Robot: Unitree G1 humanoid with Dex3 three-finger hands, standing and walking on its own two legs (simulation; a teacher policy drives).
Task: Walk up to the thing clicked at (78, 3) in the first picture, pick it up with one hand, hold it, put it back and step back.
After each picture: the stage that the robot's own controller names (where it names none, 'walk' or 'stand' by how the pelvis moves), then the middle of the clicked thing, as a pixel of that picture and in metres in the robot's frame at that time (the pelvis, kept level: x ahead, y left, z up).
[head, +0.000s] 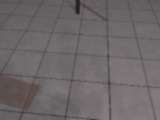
stand; (77, 5) +2.22 +0.02 -0.65
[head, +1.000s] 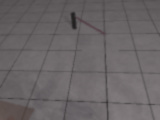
walk; (73, 21) +2.08 +0.20 -0.64
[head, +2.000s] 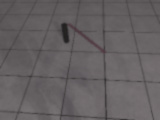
walk; (65, 33) +1.46 +0.26 -0.65
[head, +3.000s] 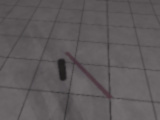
walk; (62, 70) +0.93 +0.21 -0.63
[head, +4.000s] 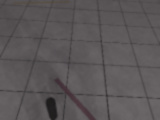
walk; (52, 109) +0.55 +0.20 -0.64
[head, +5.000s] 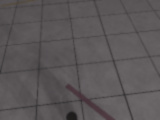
walk; out of the picture +0.40 +0.07 -0.62
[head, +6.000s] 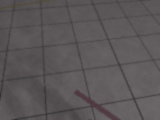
stand; out of the picture +0.35 -0.06 -0.62
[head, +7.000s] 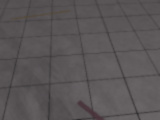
stand; out of the picture +0.33 -0.04 -0.65
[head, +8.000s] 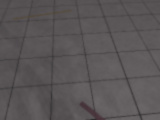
stand; out of the picture +0.31 -0.04 -0.65
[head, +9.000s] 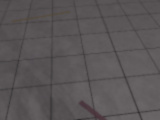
stand; out of the picture +0.34 -0.03 -0.66
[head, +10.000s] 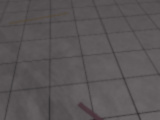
stand; out of the picture +0.33 -0.03 -0.66
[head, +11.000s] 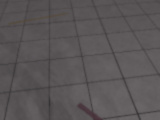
stand; out of the picture +0.32 -0.03 -0.66
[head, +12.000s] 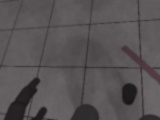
go down; (128, 95) +0.39 -0.05 -0.44
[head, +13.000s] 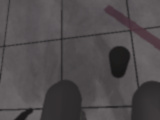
go down; (118, 64) +0.41 -0.09 -0.22
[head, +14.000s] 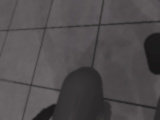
close in; (157, 57) +0.42 -0.12 -0.17
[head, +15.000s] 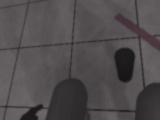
go down; (124, 67) +0.43 -0.09 -0.21
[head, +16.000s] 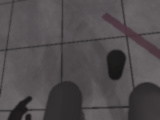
go down; (115, 67) +0.43 -0.08 -0.25
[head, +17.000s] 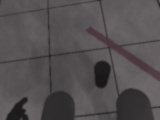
go down; (101, 76) +0.42 -0.06 -0.30
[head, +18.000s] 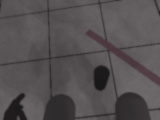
go down; (100, 79) +0.41 -0.05 -0.33
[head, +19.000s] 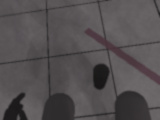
go down; (100, 78) +0.41 -0.05 -0.32
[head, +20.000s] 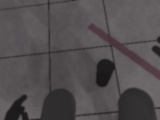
go down; (103, 75) +0.42 -0.06 -0.28
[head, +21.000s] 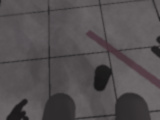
go down; (101, 80) +0.42 -0.06 -0.32
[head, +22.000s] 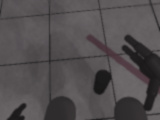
go down; (100, 83) +0.41 -0.05 -0.34
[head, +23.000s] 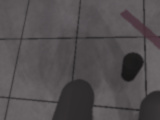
go down; (130, 69) +0.42 -0.08 -0.27
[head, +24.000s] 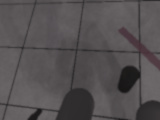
go down; (126, 81) +0.41 -0.08 -0.30
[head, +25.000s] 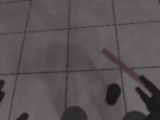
go down; (112, 95) +0.39 -0.05 -0.42
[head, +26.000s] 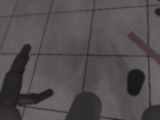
walk; (134, 84) +0.42 -0.06 -0.34
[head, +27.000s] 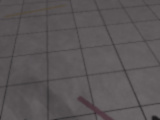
stand; out of the picture +0.33 -0.03 -0.59
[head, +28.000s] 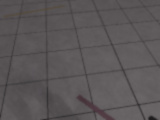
stand; out of the picture +0.35 -0.04 -0.59
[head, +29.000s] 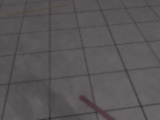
stand; out of the picture +0.34 -0.04 -0.59
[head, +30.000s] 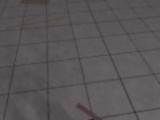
stand; out of the picture +0.36 -0.04 -0.65
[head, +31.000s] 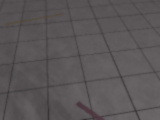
stand; out of the picture +0.34 -0.04 -0.66
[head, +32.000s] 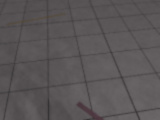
stand; out of the picture +0.34 -0.03 -0.66
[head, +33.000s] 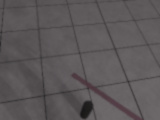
walk; (86, 110) +0.40 -0.08 -0.65
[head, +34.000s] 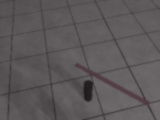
walk; (88, 91) +0.60 -0.01 -0.63
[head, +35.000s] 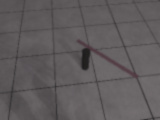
walk; (85, 59) +0.90 -0.04 -0.63
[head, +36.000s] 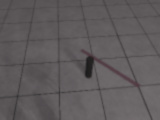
stand; (89, 67) +0.94 -0.06 -0.64
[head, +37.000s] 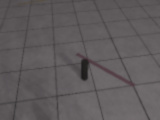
stand; (84, 70) +0.98 -0.03 -0.66
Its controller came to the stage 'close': no
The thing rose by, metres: 0.00
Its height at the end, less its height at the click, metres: +0.00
